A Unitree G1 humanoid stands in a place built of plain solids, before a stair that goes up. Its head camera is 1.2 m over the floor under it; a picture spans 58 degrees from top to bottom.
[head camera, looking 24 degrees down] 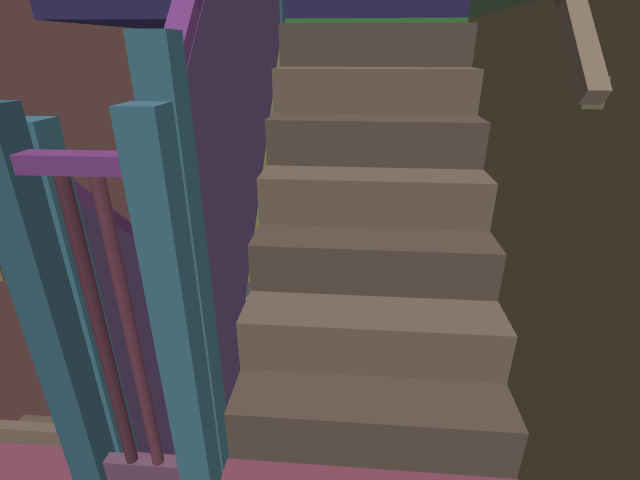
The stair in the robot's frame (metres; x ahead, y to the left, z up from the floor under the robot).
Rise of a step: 0.19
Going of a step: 0.21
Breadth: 0.90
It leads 5 degrees to the right of straight ahead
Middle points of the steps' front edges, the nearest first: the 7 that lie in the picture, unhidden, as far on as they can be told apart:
0.95 -0.16 0.19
1.15 -0.17 0.37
1.36 -0.19 0.56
1.56 -0.20 0.74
1.77 -0.22 0.93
1.98 -0.24 1.12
2.18 -0.26 1.30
